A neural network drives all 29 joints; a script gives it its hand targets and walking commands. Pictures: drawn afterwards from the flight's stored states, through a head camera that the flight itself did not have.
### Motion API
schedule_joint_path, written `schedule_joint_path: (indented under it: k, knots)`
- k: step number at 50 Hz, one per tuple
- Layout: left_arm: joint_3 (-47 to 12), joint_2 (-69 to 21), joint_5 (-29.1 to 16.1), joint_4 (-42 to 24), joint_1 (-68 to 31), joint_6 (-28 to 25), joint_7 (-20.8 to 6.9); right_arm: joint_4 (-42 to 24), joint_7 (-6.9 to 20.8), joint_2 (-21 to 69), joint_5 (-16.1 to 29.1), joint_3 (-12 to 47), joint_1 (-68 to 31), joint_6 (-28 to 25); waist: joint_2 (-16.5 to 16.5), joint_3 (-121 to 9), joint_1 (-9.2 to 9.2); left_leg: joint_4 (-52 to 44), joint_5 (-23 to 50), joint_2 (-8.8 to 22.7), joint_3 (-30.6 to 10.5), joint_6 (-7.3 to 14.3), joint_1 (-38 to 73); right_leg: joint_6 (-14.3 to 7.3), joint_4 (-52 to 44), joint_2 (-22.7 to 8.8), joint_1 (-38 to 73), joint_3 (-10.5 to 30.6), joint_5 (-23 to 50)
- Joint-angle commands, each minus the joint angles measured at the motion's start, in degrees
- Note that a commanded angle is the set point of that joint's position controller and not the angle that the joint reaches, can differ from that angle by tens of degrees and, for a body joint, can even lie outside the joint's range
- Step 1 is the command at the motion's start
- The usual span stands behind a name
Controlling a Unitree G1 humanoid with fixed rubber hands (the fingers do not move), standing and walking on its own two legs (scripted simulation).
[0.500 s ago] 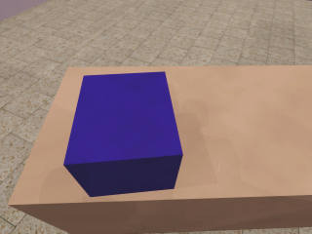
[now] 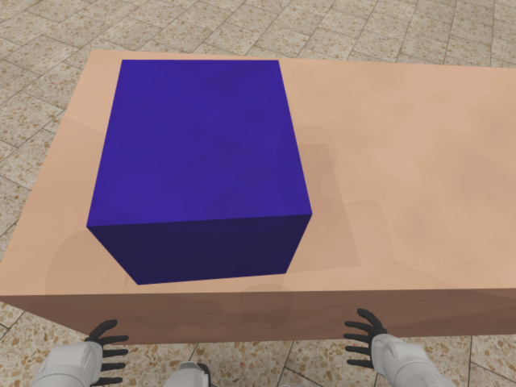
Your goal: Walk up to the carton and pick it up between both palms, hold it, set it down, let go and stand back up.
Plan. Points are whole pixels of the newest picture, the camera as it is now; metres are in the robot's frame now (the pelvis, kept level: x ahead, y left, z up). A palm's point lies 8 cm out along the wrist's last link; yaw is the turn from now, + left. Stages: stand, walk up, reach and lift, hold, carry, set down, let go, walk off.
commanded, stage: reach and lift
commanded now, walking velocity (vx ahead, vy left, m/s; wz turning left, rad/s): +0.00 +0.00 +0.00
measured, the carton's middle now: (208, 172) +0.46 +0.07 +0.02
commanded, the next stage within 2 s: none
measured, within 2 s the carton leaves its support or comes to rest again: neither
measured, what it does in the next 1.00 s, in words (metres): shifts its weight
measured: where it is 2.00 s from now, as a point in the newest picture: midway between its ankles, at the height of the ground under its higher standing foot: outside the picture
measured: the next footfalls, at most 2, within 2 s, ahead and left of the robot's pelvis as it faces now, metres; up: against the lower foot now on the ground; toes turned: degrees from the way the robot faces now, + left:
none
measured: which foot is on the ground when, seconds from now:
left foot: down 0.00-1.00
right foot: down 0.00-1.00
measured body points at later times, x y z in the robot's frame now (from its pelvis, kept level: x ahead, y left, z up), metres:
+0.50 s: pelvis -0.05 +0.02 +0.03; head +0.03 +0.05 +0.47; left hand +0.17 +0.23 -0.08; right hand +0.13 -0.21 -0.07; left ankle +0.07 +0.13 -0.70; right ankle -0.10 -0.07 -0.70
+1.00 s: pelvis -0.04 +0.07 +0.04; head -0.02 +0.09 +0.49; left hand +0.14 +0.23 -0.06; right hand +0.10 -0.20 -0.04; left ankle +0.07 +0.14 -0.70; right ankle -0.10 -0.07 -0.70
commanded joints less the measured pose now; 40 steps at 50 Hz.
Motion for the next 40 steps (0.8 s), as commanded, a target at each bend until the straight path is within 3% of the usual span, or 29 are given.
schedule_joint_path:
  k: [1,2,4,5,6,7,9,10,12,15,17,18,19,20,21,25,28,31,32,34,37,39,40]
  knots:
    - [0.3,-9.3,3.2,-13.4,13.7,9.7,-6.0,-14.6,-3.9,1.4,8.9,4.8,12.7,10.5,2.3,-27.4,0.11,0.5,23.1,3.9,-7.3,1.4,38.2,-1.6,-15.5,-2.7,6.0,10.1,35.7]
    - [0.8,-8.3,7.8,-18.3,16.8,12.3,-7.1,-14.3,-5.7,-0.8,7.9,4.3,13.5,10.3,2.0,-19.0,-0.89,-2.9,25.1,3.9,-7.9,1.6,39.4,-2.3,-19.4,-2.1,8.6,10.8,40.3]
    - [2.2,-7.2,15.1,-27.9,21.9,15.8,-7.7,-16.2,-7.7,-3.8,5.3,1.5,13.4,4.4,7.4,-12.2,-0.05,-7.7,33.0,3.5,-9.2,1.8,48.1,-2.1,-23.1,-0.3,11.7,11.0,45.4]
    - [3.8,-6.4,16.3,-34.8,22.4,15.3,-7.3,-19.4,-7.6,-4.9,3.4,1.2,14.9,0.9,8.4,-10.3,0.80,-9.8,32.9,3.3,-8.6,0.5,52.3,-2.3,-25.8,0.7,12.0,9.6,40.5]
    - [5.2,-6.6,17.6,-35.7,19.9,14.3,-6.0,-19.6,-6.8,-4.2,0.7,-0.5,11.7,-2.4,9.3,-4.3,1.53,-13.0,27.1,3.5,-8.1,0.4,52.7,-3.0,-29.4,1.0,11.4,8.8,33.5]
    - [6.0,-7.2,17.7,-35.8,17.0,12.7,-5.0,-19.3,-5.4,-3.3,-2.1,-1.9,7.7,-5.8,8.1,-1.7,1.36,-14.9,23.2,3.2,-7.3,-0.5,53.3,-2.8,-31.2,1.2,10.7,8.0,27.9]
    - [8.0,-5.6,17.1,-37.2,12.3,5.8,-2.2,-21.9,-2.1,-1.9,-5.9,-2.6,5.6,-10.9,6.6,-2.6,3.92,-15.7,20.7,1.6,-4.8,-0.8,53.5,-0.2,-32.2,1.1,12.0,7.4,26.6]
    - [8.0,-5.4,15.9,-34.2,9.6,2.6,-0.8,-20.6,-0.4,-1.5,-7.2,-2.3,3.2,-12.1,4.8,-2.5,4.23,-16.2,18.6,1.1,-3.1,-0.9,53.5,1.2,-32.3,0.9,11.9,6.9,25.2]
    - [7.1,-5.5,12.5,-31.1,5.3,-3.6,1.6,-24.5,1.8,-1.0,-10.9,-3.2,0.4,-14.2,-0.2,-4.0,3.85,-14.9,15.7,0.7,-1.6,1.0,51.9,3.3,-31.4,0.1,11.6,7.0,24.5]
    - [5.9,-2.0,8.3,-30.3,-2.6,-8.7,3.0,-29.4,2.0,0.2,-12.9,-4.8,-0.8,-14.5,-4.7,-9.4,2.46,-11.4,8.8,1.1,-0.7,3.6,46.3,6.7,-27.2,-3.9,11.8,9.7,25.6]
    - [5.9,-0.8,7.6,-31.6,-3.4,-8.1,3.8,-29.7,1.7,-0.2,-10.2,-4.6,1.6,-12.4,-1.0,-11.2,3.41,-10.2,6.6,0.7,-0.2,3.2,47.2,5.9,-25.7,-5.3,9.1,9.7,22.7]
    - [5.3,-0.3,6.7,-33.0,-2.2,-7.6,4.3,-32.2,1.7,0.0,-8.4,-4.3,4.1,-11.9,0.0,-11.9,3.30,-9.0,8.7,0.8,-0.5,3.2,47.7,5.7,-25.0,-5.3,7.3,9.9,24.1]
    - [4.0,-1.6,5.8,-32.4,1.3,-7.3,4.1,-31.7,1.5,0.1,-6.9,-2.3,7.8,-11.4,-1.3,-11.9,2.84,-8.5,10.7,1.1,-0.9,3.2,49.5,5.4,-25.9,-5.6,6.2,10.1,25.8]
    - [3.0,-2.9,5.5,-32.4,5.1,-6.7,3.7,-30.7,1.7,-0.2,-5.0,-1.6,10.5,-10.8,0.9,-12.5,2.82,-8.8,13.0,1.1,-1.6,2.6,52.3,4.8,-26.3,-4.9,6.3,9.2,27.9]
    - [2.3,-2.5,5.1,-30.7,5.7,-5.8,3.1,-29.3,1.5,-1.3,-3.7,-1.1,10.9,-9.7,1.1,-10.3,2.22,-9.5,14.1,0.9,-1.7,2.2,53.6,4.4,-27.7,-4.5,6.1,9.1,27.6]
    - [1.0,-5.0,5.4,-29.5,13.2,-4.0,2.7,-27.4,2.5,-3.3,-3.7,-3.0,14.9,-8.7,4.7,-1.4,3.35,-14.4,9.1,1.3,-2.7,-0.6,59.8,1.1,-34.5,-2.5,2.0,7.2,11.8]
    - [-0.3,-6.6,5.8,-30.4,14.9,-5.3,3.3,-24.1,4.9,-4.8,-4.5,-4.9,15.0,-10.8,5.9,2.3,3.18,-17.4,5.0,1.9,-3.4,-1.5,62.9,-0.2,-36.8,-0.7,1.3,5.9,7.9]
    - [-0.8,-7.6,6.0,-31.2,12.7,-8.8,5.1,-24.7,7.8,-7.0,-7.0,-7.5,12.1,-14.3,4.4,3.5,3.74,-18.7,-1.3,2.0,-4.1,-2.1,60.9,-0.3,-35.3,0.4,1.3,4.8,5.1]
    - [-1.2,-8.3,6.1,-28.8,13.3,-9.3,5.3,-23.6,8.5,-6.1,-8.1,-7.4,12.7,-14.8,2.4,4.3,3.55,-18.3,-2.6,1.7,-3.8,-1.8,61.1,-0.2,-35.8,-0.6,1.0,5.5,3.5]
    - [-1.6,-8.3,6.4,-31.9,11.4,-11.8,6.6,-25.3,9.7,-7.0,-9.2,-9.6,11.9,-16.9,3.5,3.0,3.79,-17.5,-5.4,1.5,-3.7,-2.0,62.0,0.0,-34.6,-0.4,-0.8,5.2,1.6]
    - [-2.8,-9.7,5.7,-32.8,13.3,-14.4,8.0,-26.5,11.1,-8.9,-10.7,-11.1,13.3,-19.3,0.7,2.2,3.26,-17.2,-3.3,1.8,-4.1,-1.7,63.0,-0.2,-34.1,0.1,-1.3,4.9,3.3]
    - [-3.1,-9.3,6.3,-35.7,12.8,-17.4,9.3,-26.5,11.8,-9.8,-10.6,-11.9,13.8,-21.4,3.1,0.6,3.70,-17.5,-3.7,1.9,-4.5,-2.4,62.9,0.1,-32.9,0.5,-0.9,4.5,4.2]
    - [-3.5,-10.0,6.5,-34.2,14.3,-18.3,9.7,-25.4,12.1,-9.5,-11.5,-12.1,14.2,-22.0,1.8,0.1,4.10,-17.4,-4.3,1.7,-4.6,-2.5,63.0,0.2,-33.0,0.5,-0.8,4.1,3.9]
